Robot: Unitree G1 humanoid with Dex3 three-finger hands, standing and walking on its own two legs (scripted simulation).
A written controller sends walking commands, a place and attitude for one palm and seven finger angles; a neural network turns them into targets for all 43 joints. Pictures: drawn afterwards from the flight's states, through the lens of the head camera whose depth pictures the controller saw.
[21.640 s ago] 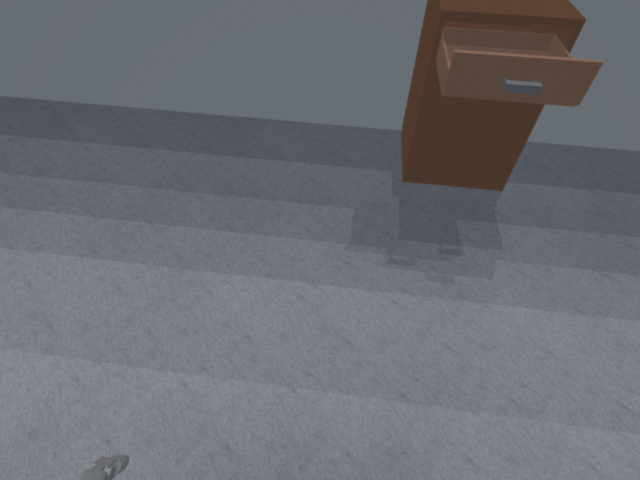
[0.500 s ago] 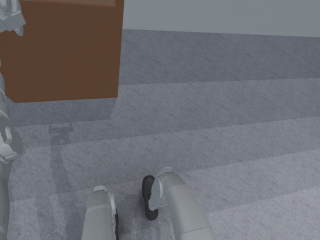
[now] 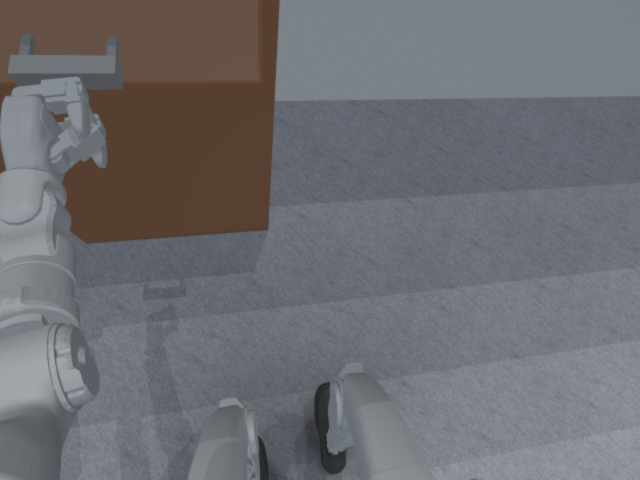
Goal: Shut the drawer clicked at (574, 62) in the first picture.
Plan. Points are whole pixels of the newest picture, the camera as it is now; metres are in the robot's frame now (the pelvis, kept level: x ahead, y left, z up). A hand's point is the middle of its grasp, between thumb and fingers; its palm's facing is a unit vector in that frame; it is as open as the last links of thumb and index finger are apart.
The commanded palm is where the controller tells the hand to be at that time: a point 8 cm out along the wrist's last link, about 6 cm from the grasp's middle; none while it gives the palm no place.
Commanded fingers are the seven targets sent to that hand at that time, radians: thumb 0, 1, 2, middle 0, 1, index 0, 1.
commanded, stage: draw the hand back to the body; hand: left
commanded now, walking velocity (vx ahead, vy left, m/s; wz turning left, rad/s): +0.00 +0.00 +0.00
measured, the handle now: (70, 58) +0.62 +0.24 +0.03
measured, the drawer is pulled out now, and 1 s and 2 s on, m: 0.00 0.00 0.00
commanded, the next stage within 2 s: step back with the hand held close in 1.44 s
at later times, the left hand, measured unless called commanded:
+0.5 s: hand (12, 190) +0.40 +0.22 +0.12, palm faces +0.05 -1.00 -0.05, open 3.3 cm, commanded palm +0.36 +0.26 +0.13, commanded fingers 0.00 0.90 0.90 -1.40 -1.60 -1.40 -1.60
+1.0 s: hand out of the picture +0.28 +0.24 +0.22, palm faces +0.35 -0.88 -0.32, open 3.3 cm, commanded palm +0.23 +0.28 +0.24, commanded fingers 0.00 0.90 0.90 -1.40 -1.60 -1.40 -1.60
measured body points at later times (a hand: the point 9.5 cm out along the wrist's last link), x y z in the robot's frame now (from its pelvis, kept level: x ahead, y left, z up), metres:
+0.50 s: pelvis +0.05 +0.00 +0.07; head +0.14 +0.02 +0.51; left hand +0.39 +0.28 +0.12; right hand +0.18 -0.24 -0.03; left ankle -0.02 +0.07 -0.62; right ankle +0.07 -0.12 -0.62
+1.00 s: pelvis +0.05 -0.01 +0.12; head +0.05 -0.02 +0.57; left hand +0.25 +0.28 +0.24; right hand +0.24 -0.21 +0.03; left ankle -0.02 +0.07 -0.62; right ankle +0.07 -0.12 -0.62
